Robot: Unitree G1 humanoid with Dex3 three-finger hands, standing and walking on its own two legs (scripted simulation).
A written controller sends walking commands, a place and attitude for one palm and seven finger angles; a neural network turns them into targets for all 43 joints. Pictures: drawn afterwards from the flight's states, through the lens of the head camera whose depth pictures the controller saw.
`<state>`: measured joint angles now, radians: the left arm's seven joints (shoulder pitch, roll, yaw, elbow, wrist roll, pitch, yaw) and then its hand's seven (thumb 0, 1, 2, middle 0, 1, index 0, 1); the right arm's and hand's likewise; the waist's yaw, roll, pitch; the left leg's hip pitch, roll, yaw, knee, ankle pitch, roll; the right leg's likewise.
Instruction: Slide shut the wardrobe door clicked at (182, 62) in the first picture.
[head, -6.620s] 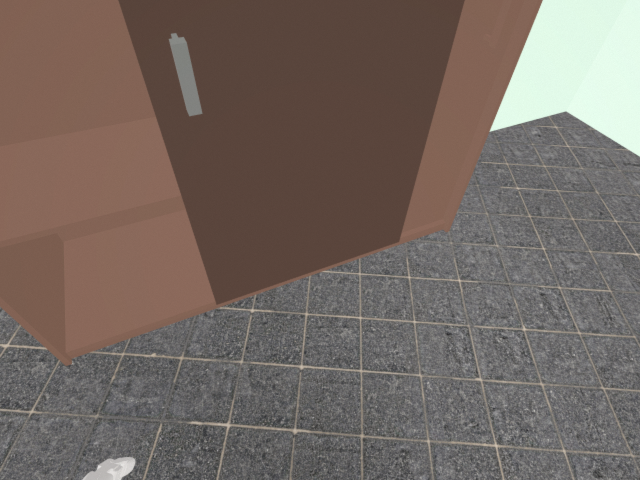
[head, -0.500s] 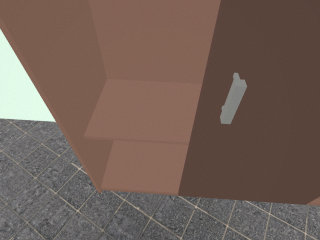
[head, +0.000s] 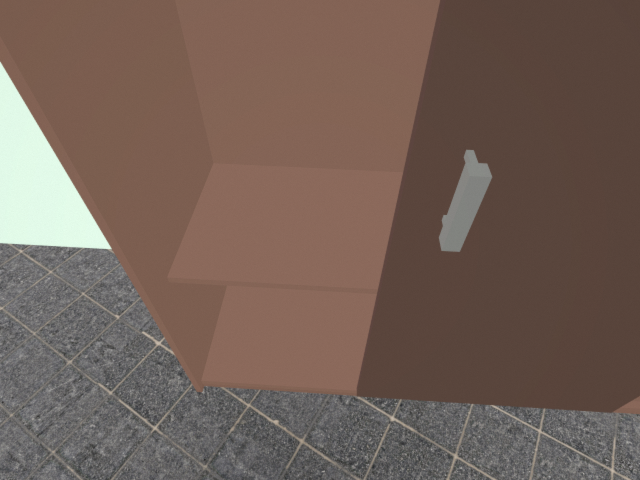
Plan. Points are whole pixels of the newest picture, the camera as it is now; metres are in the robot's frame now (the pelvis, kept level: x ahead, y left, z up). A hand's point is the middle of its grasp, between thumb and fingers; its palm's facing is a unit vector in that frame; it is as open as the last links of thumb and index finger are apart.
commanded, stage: raise the hand with hooked fingers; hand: right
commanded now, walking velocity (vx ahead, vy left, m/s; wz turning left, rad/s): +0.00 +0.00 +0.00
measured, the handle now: (459, 200) +0.46 -0.17 +0.11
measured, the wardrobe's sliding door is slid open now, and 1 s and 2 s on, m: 0.49 0.49 0.49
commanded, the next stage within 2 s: none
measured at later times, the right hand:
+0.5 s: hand out of the picture +0.13 -0.17 -0.03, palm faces +0.04 +1.00 +0.01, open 8.8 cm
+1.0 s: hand (564, 441) +0.18 -0.24 +0.04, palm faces +0.04 +1.00 -0.05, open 11.8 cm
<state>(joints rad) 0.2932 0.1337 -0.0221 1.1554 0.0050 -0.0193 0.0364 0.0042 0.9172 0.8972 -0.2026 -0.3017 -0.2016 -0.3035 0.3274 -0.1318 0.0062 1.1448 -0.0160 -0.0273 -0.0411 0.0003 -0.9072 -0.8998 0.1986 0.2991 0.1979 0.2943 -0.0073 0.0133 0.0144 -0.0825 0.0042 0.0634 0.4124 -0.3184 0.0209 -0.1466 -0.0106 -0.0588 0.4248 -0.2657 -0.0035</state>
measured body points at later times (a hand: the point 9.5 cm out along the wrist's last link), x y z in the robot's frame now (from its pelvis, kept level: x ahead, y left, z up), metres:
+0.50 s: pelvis -0.08 +0.01 -0.07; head -0.05 +0.01 +0.38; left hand +0.16 +0.26 -0.09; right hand +0.13 -0.22 -0.03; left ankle -0.06 +0.10 -0.74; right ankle -0.02 -0.12 -0.74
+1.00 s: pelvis -0.07 -0.01 -0.04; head -0.04 -0.01 +0.41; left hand +0.08 +0.24 -0.12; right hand +0.17 -0.29 +0.05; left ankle -0.06 +0.10 -0.74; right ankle -0.02 -0.12 -0.74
